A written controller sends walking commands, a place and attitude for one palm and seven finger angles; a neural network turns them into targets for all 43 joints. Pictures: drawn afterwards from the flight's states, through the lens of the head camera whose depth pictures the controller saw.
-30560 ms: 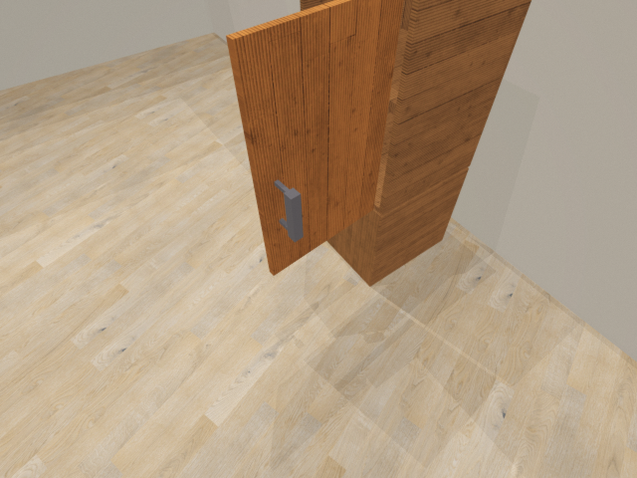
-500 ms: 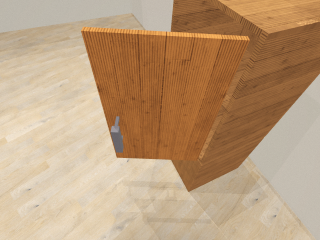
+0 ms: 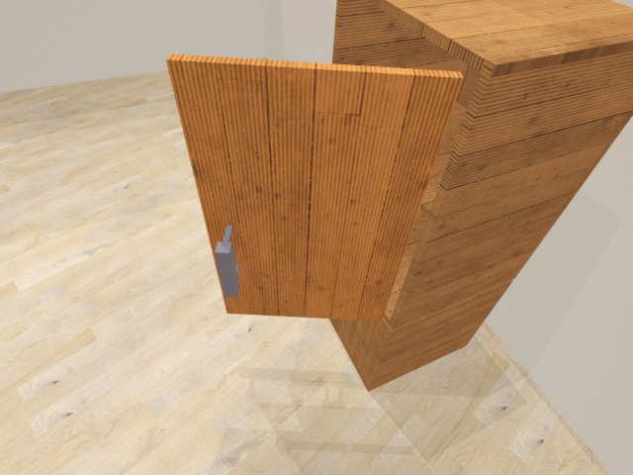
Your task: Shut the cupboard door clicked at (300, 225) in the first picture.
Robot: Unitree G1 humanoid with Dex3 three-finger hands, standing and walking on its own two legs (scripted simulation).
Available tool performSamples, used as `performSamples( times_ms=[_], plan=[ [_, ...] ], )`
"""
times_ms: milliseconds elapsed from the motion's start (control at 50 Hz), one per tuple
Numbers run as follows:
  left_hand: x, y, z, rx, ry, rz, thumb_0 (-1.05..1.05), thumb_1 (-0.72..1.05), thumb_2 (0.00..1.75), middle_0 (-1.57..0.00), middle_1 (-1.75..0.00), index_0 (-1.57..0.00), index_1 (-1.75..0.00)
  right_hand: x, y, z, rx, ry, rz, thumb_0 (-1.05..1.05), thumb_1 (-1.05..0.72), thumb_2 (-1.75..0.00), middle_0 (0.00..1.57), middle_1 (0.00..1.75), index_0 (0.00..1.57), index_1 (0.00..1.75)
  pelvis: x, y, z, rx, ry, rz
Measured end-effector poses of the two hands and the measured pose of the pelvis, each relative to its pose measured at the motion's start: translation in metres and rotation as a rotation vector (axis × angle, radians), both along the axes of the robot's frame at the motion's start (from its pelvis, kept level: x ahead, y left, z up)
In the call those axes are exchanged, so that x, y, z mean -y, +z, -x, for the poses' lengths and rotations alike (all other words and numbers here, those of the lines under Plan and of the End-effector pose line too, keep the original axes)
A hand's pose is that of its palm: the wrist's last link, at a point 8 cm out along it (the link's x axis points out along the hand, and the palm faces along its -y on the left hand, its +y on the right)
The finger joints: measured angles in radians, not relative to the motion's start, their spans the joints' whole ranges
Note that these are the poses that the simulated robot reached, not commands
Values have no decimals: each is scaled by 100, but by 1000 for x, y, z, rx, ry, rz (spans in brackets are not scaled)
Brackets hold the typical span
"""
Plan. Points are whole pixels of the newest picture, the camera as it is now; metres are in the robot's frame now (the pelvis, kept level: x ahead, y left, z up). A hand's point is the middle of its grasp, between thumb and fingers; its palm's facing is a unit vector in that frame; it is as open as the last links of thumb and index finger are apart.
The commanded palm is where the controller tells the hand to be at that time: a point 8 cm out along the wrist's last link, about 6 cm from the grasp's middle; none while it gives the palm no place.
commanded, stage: come to a stop and stand still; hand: left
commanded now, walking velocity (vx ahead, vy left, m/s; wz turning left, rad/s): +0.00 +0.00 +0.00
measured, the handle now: (230, 261) +0.49 +0.19 -0.09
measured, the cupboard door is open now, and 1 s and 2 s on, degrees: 64 64 64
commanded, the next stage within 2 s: none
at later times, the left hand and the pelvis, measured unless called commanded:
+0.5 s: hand out of the picture -0.03 +0.25 -0.16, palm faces +0.00 -0.97 -0.26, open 7.4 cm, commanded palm none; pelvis -0.05 +0.03 +0.02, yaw +0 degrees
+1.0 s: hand out of the picture -0.06 +0.30 -0.18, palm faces +0.03 -0.97 -0.25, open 7.4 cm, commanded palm none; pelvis -0.10 +0.07 +0.00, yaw +0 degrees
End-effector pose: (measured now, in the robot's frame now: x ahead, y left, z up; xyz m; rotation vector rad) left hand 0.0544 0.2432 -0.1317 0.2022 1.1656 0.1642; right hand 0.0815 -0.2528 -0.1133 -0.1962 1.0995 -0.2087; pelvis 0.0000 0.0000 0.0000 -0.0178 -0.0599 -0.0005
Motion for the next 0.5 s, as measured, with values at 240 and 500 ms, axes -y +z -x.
performSamples(
  times_ms=[240,500],
  plan=[
    [-21,9,26,10,-25,3,1,90,90,-21,-30,-20,-30,-12,9,62,-76,1,1,0,-91,-90,20,30,20,30,-11,12,29,-16,0,17],
    [-55,5,90,-137,7,-17,1,90,90,-20,-30,-20,-30,-11,13,104,-170,-22,43,0,-91,-90,20,30,20,30,-28,16,45,-11,-2,22]
  ],
)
